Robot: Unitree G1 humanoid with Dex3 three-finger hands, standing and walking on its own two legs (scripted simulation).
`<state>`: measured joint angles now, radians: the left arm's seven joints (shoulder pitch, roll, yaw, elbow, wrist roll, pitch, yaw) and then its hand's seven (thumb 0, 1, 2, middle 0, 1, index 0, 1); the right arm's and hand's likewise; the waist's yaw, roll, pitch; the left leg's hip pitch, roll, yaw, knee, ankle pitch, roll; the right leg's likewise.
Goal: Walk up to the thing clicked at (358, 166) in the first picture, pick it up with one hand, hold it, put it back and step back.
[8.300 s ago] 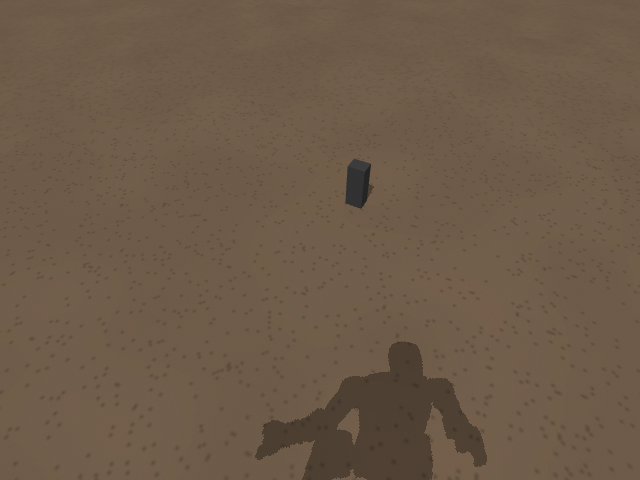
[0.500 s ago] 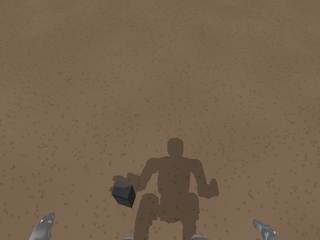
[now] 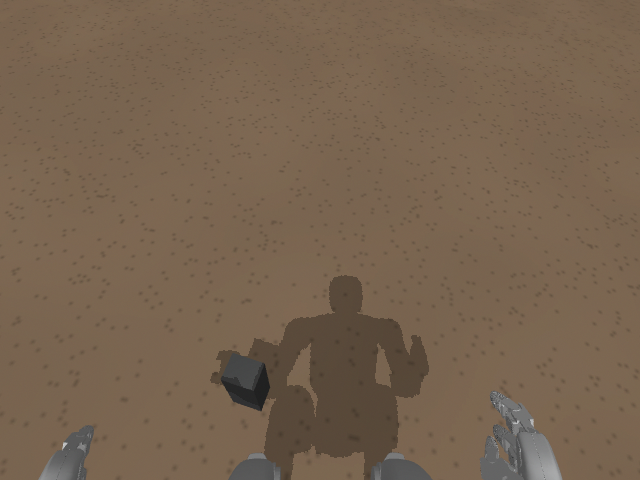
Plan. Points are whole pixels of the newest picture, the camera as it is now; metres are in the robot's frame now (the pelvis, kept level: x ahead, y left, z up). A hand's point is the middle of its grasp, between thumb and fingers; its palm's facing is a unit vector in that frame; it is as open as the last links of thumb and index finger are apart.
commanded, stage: go down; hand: left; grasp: from the side
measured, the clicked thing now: (247, 383) +0.40 +0.18 -0.59
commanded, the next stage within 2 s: approach in 1.98 s
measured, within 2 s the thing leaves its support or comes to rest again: neither
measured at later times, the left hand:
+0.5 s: hand (113, 414) +0.24 +0.32 -0.18, palm faces +0.14 -0.97 -0.22, open 17.5 cm
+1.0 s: hand (108, 386) +0.30 +0.37 -0.24, palm faces +0.15 -0.98 -0.15, open 17.3 cm
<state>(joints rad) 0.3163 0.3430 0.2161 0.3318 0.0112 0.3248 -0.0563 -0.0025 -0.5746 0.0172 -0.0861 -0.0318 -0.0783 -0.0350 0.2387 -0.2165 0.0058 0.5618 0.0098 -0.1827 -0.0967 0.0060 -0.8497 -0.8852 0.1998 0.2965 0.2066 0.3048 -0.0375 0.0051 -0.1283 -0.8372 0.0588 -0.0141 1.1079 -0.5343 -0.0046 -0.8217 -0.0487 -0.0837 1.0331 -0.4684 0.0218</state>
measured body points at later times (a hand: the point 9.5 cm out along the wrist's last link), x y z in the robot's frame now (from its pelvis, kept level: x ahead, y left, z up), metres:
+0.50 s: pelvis -0.04 -0.01 -0.11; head +0.11 +0.02 +0.32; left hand +0.23 +0.37 -0.17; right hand +0.13 -0.28 -0.19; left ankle +0.00 +0.12 -0.66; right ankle +0.02 -0.14 -0.66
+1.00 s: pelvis -0.07 -0.01 -0.21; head +0.12 +0.04 +0.20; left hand +0.28 +0.42 -0.22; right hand +0.07 -0.29 -0.31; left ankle +0.00 +0.12 -0.66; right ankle +0.02 -0.14 -0.66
